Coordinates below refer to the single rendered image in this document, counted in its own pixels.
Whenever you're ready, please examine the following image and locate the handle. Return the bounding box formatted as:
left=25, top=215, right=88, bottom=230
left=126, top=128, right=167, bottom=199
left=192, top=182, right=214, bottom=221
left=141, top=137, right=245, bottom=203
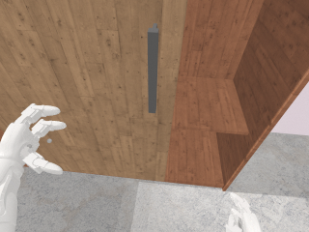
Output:
left=147, top=23, right=159, bottom=113

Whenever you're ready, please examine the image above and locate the robot left hand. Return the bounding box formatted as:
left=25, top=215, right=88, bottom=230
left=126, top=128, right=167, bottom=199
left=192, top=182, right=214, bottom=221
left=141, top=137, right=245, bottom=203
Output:
left=0, top=103, right=67, bottom=175

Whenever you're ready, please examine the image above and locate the robot left forearm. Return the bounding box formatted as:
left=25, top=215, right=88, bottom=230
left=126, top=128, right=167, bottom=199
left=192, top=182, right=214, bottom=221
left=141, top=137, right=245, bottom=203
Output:
left=0, top=158, right=24, bottom=232

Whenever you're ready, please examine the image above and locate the robot right hand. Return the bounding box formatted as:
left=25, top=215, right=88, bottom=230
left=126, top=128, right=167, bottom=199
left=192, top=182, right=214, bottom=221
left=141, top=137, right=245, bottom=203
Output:
left=225, top=192, right=263, bottom=232

